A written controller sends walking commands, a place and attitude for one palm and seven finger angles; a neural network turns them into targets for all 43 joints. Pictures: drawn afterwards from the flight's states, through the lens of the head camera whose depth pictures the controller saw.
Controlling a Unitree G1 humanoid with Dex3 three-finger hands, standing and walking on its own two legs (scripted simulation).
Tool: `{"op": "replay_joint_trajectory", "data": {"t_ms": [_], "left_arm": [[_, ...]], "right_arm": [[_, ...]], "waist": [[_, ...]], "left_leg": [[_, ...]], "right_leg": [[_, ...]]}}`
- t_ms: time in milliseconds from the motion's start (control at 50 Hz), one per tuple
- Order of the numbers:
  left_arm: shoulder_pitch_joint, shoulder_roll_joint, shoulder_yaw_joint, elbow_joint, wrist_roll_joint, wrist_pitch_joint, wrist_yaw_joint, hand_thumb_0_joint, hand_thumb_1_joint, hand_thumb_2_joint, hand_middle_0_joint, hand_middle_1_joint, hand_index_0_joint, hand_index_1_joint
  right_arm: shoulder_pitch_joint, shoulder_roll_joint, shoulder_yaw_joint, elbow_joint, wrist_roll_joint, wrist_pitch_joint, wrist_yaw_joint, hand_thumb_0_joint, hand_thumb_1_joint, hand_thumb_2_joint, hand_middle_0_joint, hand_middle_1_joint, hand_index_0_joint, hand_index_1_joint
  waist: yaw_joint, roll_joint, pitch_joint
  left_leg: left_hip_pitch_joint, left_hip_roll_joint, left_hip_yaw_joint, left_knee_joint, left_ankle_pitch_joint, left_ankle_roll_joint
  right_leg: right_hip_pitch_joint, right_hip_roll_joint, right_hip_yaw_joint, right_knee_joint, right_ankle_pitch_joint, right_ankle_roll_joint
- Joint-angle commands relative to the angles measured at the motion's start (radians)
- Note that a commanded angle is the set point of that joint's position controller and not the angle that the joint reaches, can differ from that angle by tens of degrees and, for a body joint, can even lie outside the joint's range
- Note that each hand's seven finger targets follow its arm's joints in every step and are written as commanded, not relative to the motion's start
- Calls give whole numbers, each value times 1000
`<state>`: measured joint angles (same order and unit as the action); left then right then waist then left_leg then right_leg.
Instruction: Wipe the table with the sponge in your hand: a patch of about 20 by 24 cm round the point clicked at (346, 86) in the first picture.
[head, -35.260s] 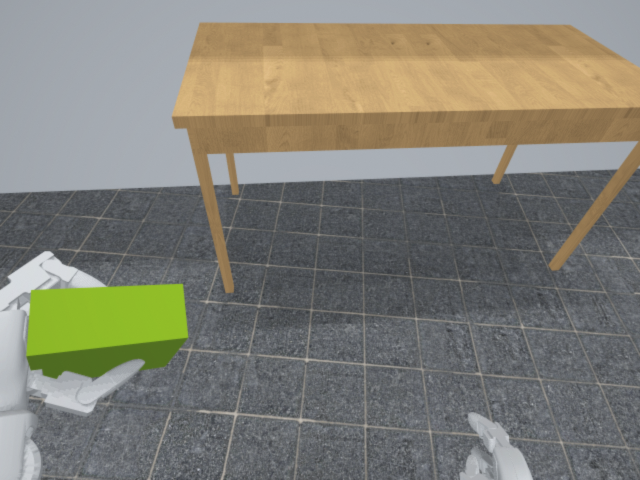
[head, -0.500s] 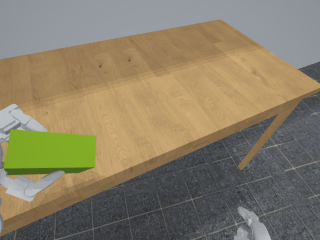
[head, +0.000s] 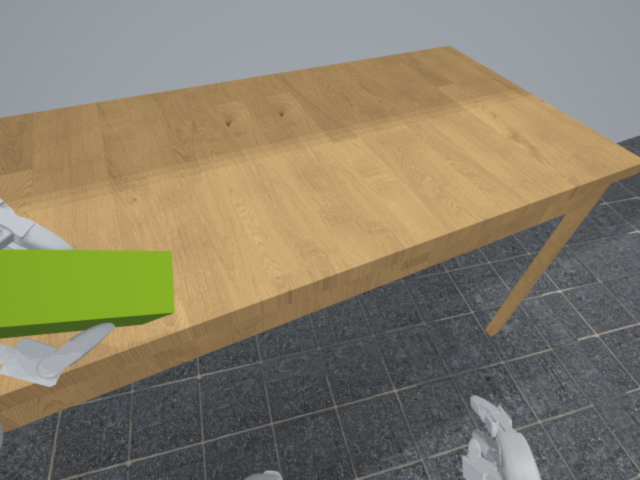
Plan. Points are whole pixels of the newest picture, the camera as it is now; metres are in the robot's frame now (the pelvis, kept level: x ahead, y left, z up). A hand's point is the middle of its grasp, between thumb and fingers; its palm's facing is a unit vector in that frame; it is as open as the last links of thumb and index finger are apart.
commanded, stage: step back with the hand held close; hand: left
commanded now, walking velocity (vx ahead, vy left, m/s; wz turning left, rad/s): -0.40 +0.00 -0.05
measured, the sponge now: (109, 293) +0.23 +0.22 +0.19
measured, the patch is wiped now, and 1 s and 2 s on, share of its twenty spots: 1.00 1.00 1.00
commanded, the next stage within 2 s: stop stepping back and stand still in 0.54 s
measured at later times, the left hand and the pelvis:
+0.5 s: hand (13, 396) +0.13 +0.22 +0.22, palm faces +0.36 -0.87 -0.32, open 9.7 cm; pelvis -0.10 +0.00 +0.00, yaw -2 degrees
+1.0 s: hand out of the picture -0.04 +0.23 +0.22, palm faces +0.34 -0.86 -0.38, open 9.7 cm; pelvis -0.25 +0.00 +0.01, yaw -3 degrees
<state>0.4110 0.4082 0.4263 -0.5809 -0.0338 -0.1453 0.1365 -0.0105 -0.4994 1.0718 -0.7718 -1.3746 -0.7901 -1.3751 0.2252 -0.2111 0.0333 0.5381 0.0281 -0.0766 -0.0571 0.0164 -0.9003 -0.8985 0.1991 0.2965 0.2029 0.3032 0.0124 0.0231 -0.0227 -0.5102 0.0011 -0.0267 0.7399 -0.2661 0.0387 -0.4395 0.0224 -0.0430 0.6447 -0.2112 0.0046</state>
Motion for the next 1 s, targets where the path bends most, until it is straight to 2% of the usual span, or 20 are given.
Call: {"op": "replay_joint_trajectory", "data": {"t_ms": [0,40,100,160,220,320,380,440,460,520,560,580,620,660,760,820,860,880,900,980], "left_arm": [[-147,158,46,-216,-13,-62,20,0,100,1300,-1200,-1600,-1200,-1600],[-164,170,35,-280,-19,-67,24,0,100,1300,-1200,-1600,-1200,-1600],[-102,220,101,-326,-27,-68,28,0,100,1300,-1200,-1600,-1200,-1600],[-87,205,140,-376,-13,-81,37,0,100,1300,-1200,-1600,-1200,-1600],[-159,247,188,-331,-32,-84,47,0,100,1300,-1200,-1600,-1200,-1600],[-134,136,85,-270,-35,-73,27,0,100,1300,-1200,-1600,-1200,-1600],[-119,123,59,-255,-42,-92,5,0,100,1300,-1200,-1600,-1200,-1600],[-149,171,30,-305,-34,-133,-2,0,100,1300,-1200,-1600,-1200,-1600],[-110,184,59,-262,-32,-113,-9,0,100,1300,-1200,-1600,-1200,-1600],[-132,167,68,-274,-35,-103,-16,0,100,1300,-1200,-1600,-1200,-1600],[-72,188,113,-245,-43,-110,4,0,100,1300,-1200,-1600,-1200,-1600],[-72,204,132,-271,-51,-121,14,0,100,1300,-1200,-1600,-1200,-1600],[-46,199,144,-284,-54,-129,22,0,100,1300,-1200,-1600,-1200,-1600],[-54,203,142,-342,-54,-115,8,0,100,1300,-1200,-1600,-1200,-1600],[67,182,121,-368,-50,-59,20,0,100,1300,-1200,-1600,-1200,-1600],[60,192,132,-283,-32,-29,15,0,100,1300,-1200,-1600,-1200,-1600],[-22,188,113,-205,-21,-36,-5,0,100,1300,-1200,-1600,-1200,-1600],[-80,209,116,-195,-28,-43,-7,0,100,1300,-1200,-1600,-1200,-1600],[-112,172,84,-145,-33,-27,-21,0,100,1300,-1200,-1600,-1200,-1600],[-191,170,44,-107,-37,-18,-34,0,100,1300,-1200,-1600,-1200,-1600]], "right_arm": [[-97,-138,-55,-128,-9,-43,-10,0,-900,-900,200,300,200,300],[-102,-114,-47,-99,-11,-37,-2,0,-900,-900,200,300,200,300],[-117,-124,-54,-117,-11,-23,2,0,-900,-900,200,300,200,300],[-127,-160,-75,-163,-21,-34,0,0,-900,-900,200,300,200,300],[-88,-143,-108,-124,-8,-65,14,0,-900,-900,200,300,200,300],[-89,-121,-74,-96,-4,-102,20,0,-900,-900,200,300,200,300],[-84,-117,-69,-85,-15,-100,22,0,-900,-900,200,300,200,300],[-102,-70,-56,-90,4,-91,9,0,-900,-900,200,300,200,300],[-130,-94,-82,-107,11,-80,6,0,-900,-900,200,300,200,300],[-173,-34,-19,-125,-8,-19,-1,0,-900,-900,200,300,200,300],[-155,-65,-35,-124,4,-17,-15,0,-900,-900,200,300,200,300],[-149,-91,-55,-130,6,-26,-18,0,-900,-900,200,300,200,300],[-103,-135,-93,-123,2,-54,-2,0,-900,-900,200,300,200,300],[-49,-131,-99,-116,-1,-96,26,0,-900,-900,200,300,200,300],[-105,-121,-80,-118,15,-108,45,0,-900,-900,200,300,200,300],[-135,-136,-63,-122,-4,-70,24,0,-900,-900,200,300,200,300],[-114,-114,-64,-103,-10,-41,18,0,-900,-900,200,300,200,300],[-117,-126,-69,-101,-1,-39,14,0,-900,-900,200,300,200,300],[-89,-133,-82,-68,20,-48,13,0,-900,-900,200,300,200,300],[-143,-95,-50,-48,9,-30,12,0,-900,-900,200,300,200,300]], "waist": [[-28,-96,-21],[-40,-115,-96],[-39,-70,-106],[-37,418,-115],[-30,144,-171],[-15,265,-146],[-5,214,-188],[-13,-304,-128],[-10,-396,-69],[-34,-80,20],[-48,-15,-65],[-41,42,-118],[-23,283,-159],[-34,247,-288],[-33,236,-149],[-10,245,-92],[-6,-85,-59],[-20,-266,-43],[-47,-355,-65],[-62,-41,11]], "left_leg": [[5,63,-92,-9,-328,-7],[152,40,-38,145,-197,-28],[167,78,-81,17,-232,-9],[-98,326,-397,-508,-522,101],[45,348,-277,-443,-301,85],[146,271,-196,-477,-263,35],[170,232,-127,-351,-174,-25],[128,-14,70,452,-229,-108],[17,1,-13,616,-264,-94],[-33,74,-44,260,-258,-65],[83,40,19,-162,-49,-72],[218,88,12,-299,178,-54],[406,394,-288,-360,677,87],[462,339,-279,-290,656,107],[150,242,-203,-455,-324,56],[-68,163,-109,-415,-450,-3],[-65,4,94,108,-354,-34],[-67,-29,88,555,-217,-36],[-22,-4,-17,715,-113,-43],[47,88,11,492,-70,-9]], "right_leg": [[-88,-207,271,-279,-254,-81],[-139,-301,288,-302,-105,-125],[-147,-262,200,-211,-93,-90],[2,16,30,414,-284,11],[-76,33,94,681,-339,25],[54,29,18,194,-300,11],[194,0,20,-137,-165,-33],[16,-357,284,-396,323,-185],[-7,-379,293,-348,541,-199],[118,-323,154,-170,705,-129],[178,-259,134,-7,670,-83],[130,-204,130,55,500,-50],[-136,-9,92,358,-340,14],[-158,12,124,479,-383,31],[65,-10,30,220,-235,10],[340,33,-68,-61,-153,-23],[285,-108,35,-355,-24,-96],[133,-284,237,-447,91,-175],[-33,-320,351,-460,-66,-184],[-259,-290,210,-400,-365,-133]]}}
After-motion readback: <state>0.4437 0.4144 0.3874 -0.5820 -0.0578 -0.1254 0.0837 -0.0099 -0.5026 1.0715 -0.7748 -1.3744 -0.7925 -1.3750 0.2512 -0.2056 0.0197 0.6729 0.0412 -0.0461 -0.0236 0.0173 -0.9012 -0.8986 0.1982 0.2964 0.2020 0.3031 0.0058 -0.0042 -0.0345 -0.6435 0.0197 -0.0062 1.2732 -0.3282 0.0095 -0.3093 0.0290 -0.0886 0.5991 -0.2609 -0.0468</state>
